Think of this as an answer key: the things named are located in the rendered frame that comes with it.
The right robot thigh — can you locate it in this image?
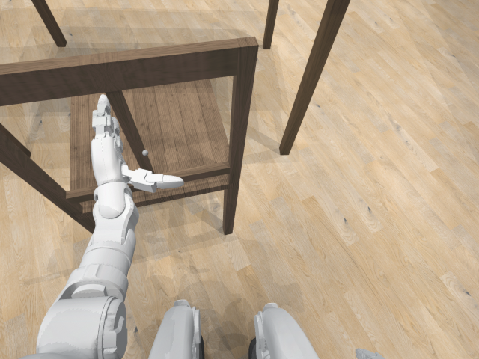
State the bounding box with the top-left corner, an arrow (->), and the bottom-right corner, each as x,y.
254,308 -> 319,359

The left robot hand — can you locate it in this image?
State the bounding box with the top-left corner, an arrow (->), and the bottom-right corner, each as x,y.
91,94 -> 184,193

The robot right shin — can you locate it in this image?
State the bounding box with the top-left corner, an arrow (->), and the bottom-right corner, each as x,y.
256,303 -> 278,359

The chair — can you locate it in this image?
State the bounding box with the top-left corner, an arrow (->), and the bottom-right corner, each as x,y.
0,37 -> 259,235

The robot left forearm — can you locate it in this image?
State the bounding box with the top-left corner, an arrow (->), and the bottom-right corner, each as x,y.
36,182 -> 139,354

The left robot upper arm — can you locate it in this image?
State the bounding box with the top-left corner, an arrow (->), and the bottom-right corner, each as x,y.
19,296 -> 127,359

